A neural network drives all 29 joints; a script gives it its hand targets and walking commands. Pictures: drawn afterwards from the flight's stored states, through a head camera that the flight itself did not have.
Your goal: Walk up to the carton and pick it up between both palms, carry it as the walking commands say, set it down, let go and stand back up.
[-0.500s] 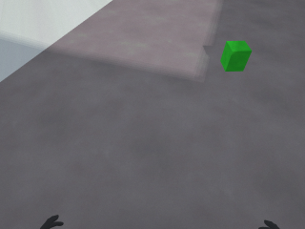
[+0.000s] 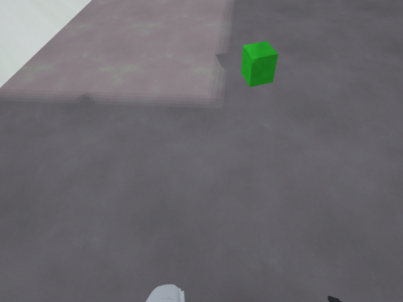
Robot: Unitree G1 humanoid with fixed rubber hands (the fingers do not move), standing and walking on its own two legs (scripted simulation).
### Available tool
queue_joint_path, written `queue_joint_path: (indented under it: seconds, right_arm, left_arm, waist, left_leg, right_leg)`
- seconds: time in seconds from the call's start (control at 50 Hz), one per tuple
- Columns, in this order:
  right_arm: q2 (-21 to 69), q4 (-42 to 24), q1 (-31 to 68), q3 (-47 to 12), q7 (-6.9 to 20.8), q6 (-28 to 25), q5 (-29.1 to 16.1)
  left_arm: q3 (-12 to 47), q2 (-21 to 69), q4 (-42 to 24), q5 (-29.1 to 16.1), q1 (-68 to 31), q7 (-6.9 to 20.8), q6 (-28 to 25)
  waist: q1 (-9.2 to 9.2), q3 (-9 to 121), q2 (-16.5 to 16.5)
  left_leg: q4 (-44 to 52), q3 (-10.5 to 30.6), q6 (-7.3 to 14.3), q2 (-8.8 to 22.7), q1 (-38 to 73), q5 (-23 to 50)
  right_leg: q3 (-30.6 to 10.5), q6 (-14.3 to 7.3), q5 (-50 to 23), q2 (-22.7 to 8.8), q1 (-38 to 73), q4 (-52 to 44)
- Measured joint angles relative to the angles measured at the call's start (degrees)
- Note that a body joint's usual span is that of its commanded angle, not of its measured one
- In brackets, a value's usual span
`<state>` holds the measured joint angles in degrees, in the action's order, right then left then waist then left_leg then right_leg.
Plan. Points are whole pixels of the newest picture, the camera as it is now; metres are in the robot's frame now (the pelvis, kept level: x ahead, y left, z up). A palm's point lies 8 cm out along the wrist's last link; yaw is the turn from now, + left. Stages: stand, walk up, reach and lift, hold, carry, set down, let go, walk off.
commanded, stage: walk up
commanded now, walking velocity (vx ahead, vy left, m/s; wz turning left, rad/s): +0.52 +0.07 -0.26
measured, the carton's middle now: (258, 64) +1.87 -0.31 -0.65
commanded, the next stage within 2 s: none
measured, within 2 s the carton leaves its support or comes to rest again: neither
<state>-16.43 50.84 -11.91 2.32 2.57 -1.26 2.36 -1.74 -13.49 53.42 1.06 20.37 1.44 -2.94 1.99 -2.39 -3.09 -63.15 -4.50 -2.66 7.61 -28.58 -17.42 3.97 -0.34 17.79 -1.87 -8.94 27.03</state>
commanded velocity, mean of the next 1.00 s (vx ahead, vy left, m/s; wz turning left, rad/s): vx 0.50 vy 0.00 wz -0.10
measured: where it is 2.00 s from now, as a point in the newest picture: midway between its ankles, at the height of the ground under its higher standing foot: (238, 159)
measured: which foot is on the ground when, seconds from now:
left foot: up 0.00-0.24, down 0.26-0.82, up 0.84-1.00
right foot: down 0.00-0.26, up 0.28-0.78, down 0.80-1.00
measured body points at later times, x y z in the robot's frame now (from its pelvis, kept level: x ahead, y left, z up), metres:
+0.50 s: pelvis +0.28 +0.05 +0.01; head +0.31 +0.07 +0.45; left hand +0.38 +0.30 -0.15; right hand +0.26 -0.23 -0.12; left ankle +0.30 +0.13 -0.74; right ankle +0.27 -0.12 -0.65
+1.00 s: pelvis +0.53 -0.06 +0.01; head +0.55 -0.09 +0.45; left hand +0.60 +0.20 -0.12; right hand +0.55 -0.32 -0.15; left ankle +0.52 +0.11 -0.64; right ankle +0.53 -0.15 -0.74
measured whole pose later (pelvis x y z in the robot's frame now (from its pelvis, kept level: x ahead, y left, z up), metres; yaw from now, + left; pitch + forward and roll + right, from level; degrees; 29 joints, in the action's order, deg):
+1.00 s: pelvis +0.53 -0.06 +0.01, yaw -6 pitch +0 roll +2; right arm -14.4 55.2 -15.3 3.7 1.3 -1.5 2.0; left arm -2.9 -13.1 56.5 1.2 15.6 0.9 -4.8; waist 0.4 -2.4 -2.3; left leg -65.1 -2.1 -0.4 6.7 -28.8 -13.7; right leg 7.0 -2.0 12.4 -2.4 -12.2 24.4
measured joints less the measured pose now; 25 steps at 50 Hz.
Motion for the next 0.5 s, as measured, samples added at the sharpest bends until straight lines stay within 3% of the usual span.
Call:
queue_joint_path:
  seconds: [0.12,0.22,0.26,0.3,0.36,0.42,0.5]
  right_arm:
    - [1.8,-2.7,8.0,-0.7,1.2,0.8,-0.8]
    - [2.6,-4.0,12.8,-0.9,1.4,0.4,-1.1]
    - [2.3,-4.1,13.1,-0.9,1.0,-0.6,-0.8]
    - [2.2,-3.2,11.9,-0.7,-0.1,-2.0,-0.2]
    - [1.5,-0.3,6.3,-0.6,-1.0,-2.4,-0.4]
    - [1.2,3.2,0.2,-0.1,-1.4,-2.8,-0.8]
    - [2.1,6.1,-7.0,0.1,-1.9,-3.5,-1.0]
  left_arm:
    - [-0.6,-0.3,0.9,-0.3,4.7,-0.8,-0.8]
    - [-1.0,-1.2,1.9,-0.2,6.1,-1.4,-0.8]
    - [-1.2,-1.8,2.3,-0.6,6.6,-1.5,-0.6]
    - [-1.5,-2.4,2.9,-1.1,5.0,-1.6,-0.1]
    - [-2.1,-2.4,2.7,-0.5,0.4,-1.3,0.0]
    - [-2.3,-2.1,1.7,0.1,-3.5,-0.5,0.4]
    - [-1.9,-1.7,1.1,0.7,-8.0,0.7,2.0]
  waist:
    - [3.06,-0.8,1.1]
    - [3.50,-1.2,2.7]
    - [3.08,-1.0,3.2]
    - [1.77,-1.5,4.5]
    - [0.54,-1.7,5.3]
    - [-1.10,-1.4,5.5]
    - [-3.59,-1.2,5.4]
  left_leg:
    - [17.3,-1.0,-0.9,-1.7,-4.8,9.8]
    - [29.1,-2.8,0.9,-3.5,-2.7,11.1]
    - [33.1,-3.8,2.3,-4.4,0.9,10.1]
    - [29.2,-4.6,4.8,-5.1,1.0,10.2]
    - [29.4,-5.0,6.2,-5.4,4.9,6.5]
    - [34.8,-5.3,5.9,-5.6,11.1,6.4]
    - [39.5,-4.8,5.3,-5.4,17.4,5.3]
  right_leg:
    - [-2.6,0.6,-0.3,-0.2,8.8,-9.7]
    - [-3.5,2.5,3.9,-1.4,14.1,-11.5]
    - [-4.1,2.8,8.5,-1.9,13.6,-5.4]
    - [-5.8,1.0,12.4,-2.1,6.9,13.3]
    - [-7.4,-1.2,6.5,-0.6,-5.3,36.7]
    - [-5.5,-1.0,-0.1,-2.0,-14.0,40.4]
    - [-3.3,1.0,-5.8,-3.7,-21.6,36.9]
